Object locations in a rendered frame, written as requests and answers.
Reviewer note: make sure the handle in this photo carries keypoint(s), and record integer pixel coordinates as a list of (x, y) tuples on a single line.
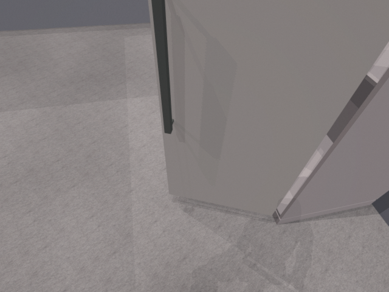
[(160, 30)]

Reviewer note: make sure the fridge door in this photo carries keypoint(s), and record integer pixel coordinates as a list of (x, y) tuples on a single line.
[(255, 87)]

